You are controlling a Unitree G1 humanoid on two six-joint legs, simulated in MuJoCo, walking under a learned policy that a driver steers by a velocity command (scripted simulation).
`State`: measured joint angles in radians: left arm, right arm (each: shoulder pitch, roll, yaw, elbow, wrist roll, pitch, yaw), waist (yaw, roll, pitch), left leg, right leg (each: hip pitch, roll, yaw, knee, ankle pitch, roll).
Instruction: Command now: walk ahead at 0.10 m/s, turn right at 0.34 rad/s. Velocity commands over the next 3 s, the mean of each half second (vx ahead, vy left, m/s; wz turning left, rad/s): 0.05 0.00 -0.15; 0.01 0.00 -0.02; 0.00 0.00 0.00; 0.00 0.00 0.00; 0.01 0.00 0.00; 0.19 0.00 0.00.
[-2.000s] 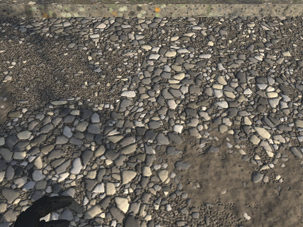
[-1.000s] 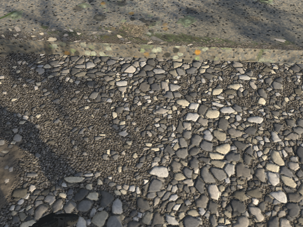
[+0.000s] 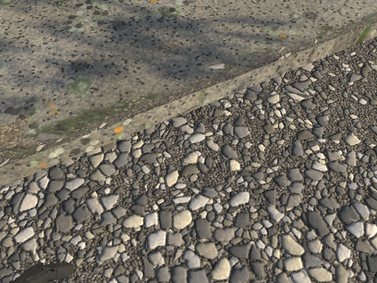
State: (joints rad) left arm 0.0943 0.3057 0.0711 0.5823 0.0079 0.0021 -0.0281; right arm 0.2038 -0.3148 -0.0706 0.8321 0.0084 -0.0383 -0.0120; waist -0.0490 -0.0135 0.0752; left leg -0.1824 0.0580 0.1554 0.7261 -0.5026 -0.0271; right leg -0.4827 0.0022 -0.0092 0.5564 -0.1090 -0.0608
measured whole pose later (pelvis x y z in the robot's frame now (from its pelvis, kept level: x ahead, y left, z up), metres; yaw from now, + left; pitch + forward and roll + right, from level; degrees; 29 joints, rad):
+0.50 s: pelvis +0.07 +0.03 +0.01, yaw -3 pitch -1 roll +0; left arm 0.18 0.23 0.03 0.78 0.02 0.02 0.01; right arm 0.20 -0.23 -0.02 0.90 -0.02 -0.02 -0.01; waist 0.00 -0.02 0.02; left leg -0.23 0.03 0.00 0.54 -0.30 -0.02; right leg -0.29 0.03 0.02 0.50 -0.20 -0.01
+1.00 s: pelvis +0.10 +0.04 +0.02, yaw -3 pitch -2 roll +0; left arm 0.14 0.24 0.05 1.01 0.00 0.02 0.04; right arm 0.18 -0.24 -0.01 1.02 -0.01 -0.01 -0.02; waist -0.01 0.00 0.04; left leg -0.13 0.00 0.02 0.47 -0.30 0.01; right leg -0.21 0.00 0.04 0.47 -0.23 0.02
